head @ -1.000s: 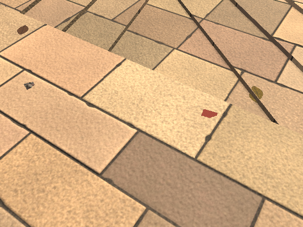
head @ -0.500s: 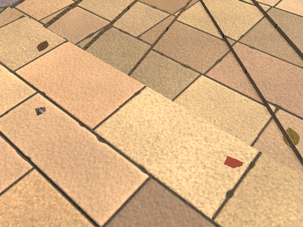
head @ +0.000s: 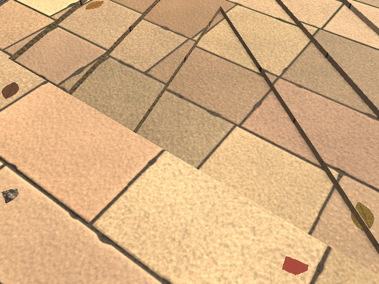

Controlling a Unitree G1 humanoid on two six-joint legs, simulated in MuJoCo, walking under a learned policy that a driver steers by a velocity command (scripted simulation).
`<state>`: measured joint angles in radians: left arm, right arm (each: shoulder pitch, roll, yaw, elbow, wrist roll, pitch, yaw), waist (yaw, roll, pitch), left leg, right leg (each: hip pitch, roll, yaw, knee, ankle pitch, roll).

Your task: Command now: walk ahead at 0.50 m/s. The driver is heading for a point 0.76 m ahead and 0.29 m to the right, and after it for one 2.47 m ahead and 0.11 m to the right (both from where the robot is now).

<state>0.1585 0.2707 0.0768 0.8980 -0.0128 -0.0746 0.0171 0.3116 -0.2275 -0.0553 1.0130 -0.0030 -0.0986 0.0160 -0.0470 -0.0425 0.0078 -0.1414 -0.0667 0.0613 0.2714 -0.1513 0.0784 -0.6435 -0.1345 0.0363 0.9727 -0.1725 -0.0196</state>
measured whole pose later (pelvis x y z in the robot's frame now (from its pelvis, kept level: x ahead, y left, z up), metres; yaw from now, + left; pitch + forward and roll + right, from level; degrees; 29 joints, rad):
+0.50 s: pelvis +0.29 -0.08 +0.00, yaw -4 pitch +1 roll -1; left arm 0.32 0.20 0.05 0.97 0.06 -0.12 -0.02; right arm 0.21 -0.24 -0.02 0.95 -0.10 -0.11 0.04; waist 0.03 0.04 0.03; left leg -0.55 0.09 -0.08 1.07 -0.29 0.06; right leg -0.23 0.09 -0.01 0.35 -0.14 -0.09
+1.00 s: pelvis +0.58 -0.06 +0.00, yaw -21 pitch +1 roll +1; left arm 0.27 0.23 0.06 0.93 0.07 -0.10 -0.06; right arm 0.28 -0.21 -0.02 0.94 -0.07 -0.12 -0.04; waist -0.03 -0.03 0.00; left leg -0.12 0.00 0.17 0.25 -0.15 0.04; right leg -0.57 -0.06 0.05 1.05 -0.24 -0.08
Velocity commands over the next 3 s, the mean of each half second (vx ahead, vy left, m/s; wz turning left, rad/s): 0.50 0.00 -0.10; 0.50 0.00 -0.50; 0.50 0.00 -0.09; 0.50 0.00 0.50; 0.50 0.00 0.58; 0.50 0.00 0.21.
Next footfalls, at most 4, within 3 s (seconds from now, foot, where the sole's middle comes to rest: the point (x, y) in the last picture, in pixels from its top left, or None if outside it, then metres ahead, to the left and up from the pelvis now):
0.30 right None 0.35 -0.16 -0.78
0.78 left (176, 245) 0.65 0.03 -0.78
1.26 right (257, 222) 0.73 -0.29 -0.78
1.78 left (214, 159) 1.17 -0.18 -0.94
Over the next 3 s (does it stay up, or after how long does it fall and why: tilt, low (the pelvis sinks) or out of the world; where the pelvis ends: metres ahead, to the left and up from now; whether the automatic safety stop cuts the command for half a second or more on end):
stays up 1.59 -0.18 -0.16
